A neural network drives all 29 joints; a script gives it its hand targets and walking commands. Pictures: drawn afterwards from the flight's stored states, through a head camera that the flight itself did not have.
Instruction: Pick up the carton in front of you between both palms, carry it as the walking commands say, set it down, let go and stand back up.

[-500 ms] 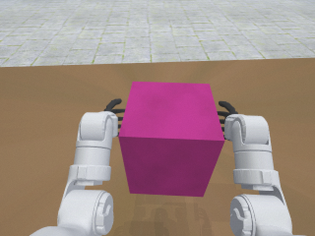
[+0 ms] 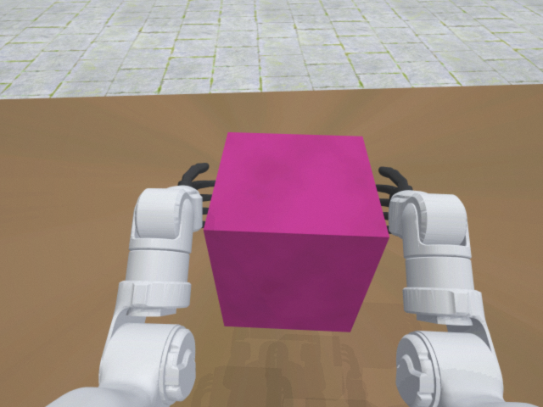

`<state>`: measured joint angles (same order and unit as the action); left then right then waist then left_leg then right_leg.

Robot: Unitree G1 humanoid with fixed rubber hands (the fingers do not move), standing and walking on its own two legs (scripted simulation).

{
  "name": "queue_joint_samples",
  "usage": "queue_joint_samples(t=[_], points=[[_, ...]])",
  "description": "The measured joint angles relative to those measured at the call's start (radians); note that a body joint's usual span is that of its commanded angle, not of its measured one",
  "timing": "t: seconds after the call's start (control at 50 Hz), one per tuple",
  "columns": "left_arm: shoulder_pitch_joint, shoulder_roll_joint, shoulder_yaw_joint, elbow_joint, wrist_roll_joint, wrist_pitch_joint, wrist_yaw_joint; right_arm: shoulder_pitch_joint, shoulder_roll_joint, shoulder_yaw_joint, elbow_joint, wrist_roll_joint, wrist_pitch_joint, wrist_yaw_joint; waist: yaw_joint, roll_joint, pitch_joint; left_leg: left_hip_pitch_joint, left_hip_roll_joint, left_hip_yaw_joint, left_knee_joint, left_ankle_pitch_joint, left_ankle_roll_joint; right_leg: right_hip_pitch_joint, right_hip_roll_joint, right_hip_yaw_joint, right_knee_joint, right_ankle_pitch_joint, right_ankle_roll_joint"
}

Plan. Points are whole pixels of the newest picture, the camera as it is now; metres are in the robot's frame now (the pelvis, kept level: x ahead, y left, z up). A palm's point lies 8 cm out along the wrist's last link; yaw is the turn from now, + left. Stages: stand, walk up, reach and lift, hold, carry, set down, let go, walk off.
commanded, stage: carry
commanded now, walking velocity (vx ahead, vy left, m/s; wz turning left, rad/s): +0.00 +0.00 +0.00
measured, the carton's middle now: (290, 234) +0.36 +0.00 +0.05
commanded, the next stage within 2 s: none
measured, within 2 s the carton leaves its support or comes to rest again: neither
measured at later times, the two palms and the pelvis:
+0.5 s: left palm (183, 207) +0.34 +0.16 +0.13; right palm (397, 212) +0.34 -0.14 +0.13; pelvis +0.00 +0.00 +0.00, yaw +0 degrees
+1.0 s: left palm (213, 175) +0.43 +0.13 +0.11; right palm (398, 177) +0.44 -0.17 +0.11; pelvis +0.09 -0.02 -0.01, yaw +0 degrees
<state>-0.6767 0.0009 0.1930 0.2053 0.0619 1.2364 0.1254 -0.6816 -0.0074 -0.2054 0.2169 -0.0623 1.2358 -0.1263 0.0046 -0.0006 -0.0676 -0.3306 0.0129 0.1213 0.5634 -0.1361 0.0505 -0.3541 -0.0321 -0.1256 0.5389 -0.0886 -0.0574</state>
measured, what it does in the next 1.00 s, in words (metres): lifts its left foot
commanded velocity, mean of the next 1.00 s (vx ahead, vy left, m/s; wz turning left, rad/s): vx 0.23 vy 0.00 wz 0.00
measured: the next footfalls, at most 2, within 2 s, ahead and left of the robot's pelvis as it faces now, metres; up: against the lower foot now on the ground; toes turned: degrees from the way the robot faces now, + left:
left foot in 1.24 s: +0.34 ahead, +0.10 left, -0.04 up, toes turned +4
right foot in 1.74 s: +0.64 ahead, -0.04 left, -0.08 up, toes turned -3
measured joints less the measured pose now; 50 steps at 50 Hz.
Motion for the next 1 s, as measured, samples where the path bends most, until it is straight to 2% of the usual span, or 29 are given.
queue_joint_samples(t=[0.62,0.76,0.82,0.86,0.9,0.96,1.0], points=[[0.007,0.0,-0.002,0.014,0.0,0.001,0.0,0.01,-0.001,0.004,0.014,0.001,-0.002,0.002,-0.002,0.0,-0.024,-0.004,-0.004,0.007,-0.002,0.004,0.009,-0.004,-0.01,-0.001,-0.002,0.004,0.008],[0.027,0.009,0.004,0.009,-0.013,0.006,0.0,0.022,0.013,0.019,0.018,-0.008,-0.001,0.0,-0.012,0.018,-0.069,0.002,0.01,0.006,-0.001,-0.026,0.008,-0.028,0.004,0.006,0.089,-0.255,0.012],[0.02,0.012,0.011,0.022,-0.017,-0.001,0.0,0.02,0.011,0.026,0.023,-0.006,-0.004,-0.002,-0.018,0.032,-0.077,0.003,0.024,-0.001,0.016,-0.054,-0.004,-0.014,0.02,0.004,0.075,-0.239,0.008],[0.017,0.006,0.012,0.032,-0.013,-0.006,0.0,0.02,0.004,0.026,0.024,-0.001,-0.002,-0.003,-0.018,0.045,-0.082,0.005,0.038,-0.01,0.041,-0.082,-0.016,0.008,0.032,-0.009,0.047,-0.172,0.002],[0.003,-0.004,0.011,0.043,-0.003,-0.01,0.0,0.017,-0.009,0.02,0.023,0.008,0.0,-0.003,-0.012,0.039,-0.091,-0.014,0.041,-0.015,0.117,-0.15,-0.019,0.011,0.029,-0.016,0.052,-0.076,-0.02],[0.008,-0.029,0.001,0.053,0.02,-0.028,0.0,0.021,-0.026,0.002,0.034,0.025,-0.012,-0.002,0.002,0.014,-0.094,-0.105,0.011,-0.047,0.328,-0.361,-0.011,0.003,0.018,-0.005,0.115,-0.166,-0.021],[0.029,-0.033,-0.011,0.035,0.023,-0.029,0.001,0.019,-0.03,0.0,0.041,0.032,-0.016,-0.002,0.014,0.001,-0.079,-0.169,0.002,-0.056,0.404,-0.369,-0.006,0.02,0.012,0.005,0.115,-0.196,-0.017]])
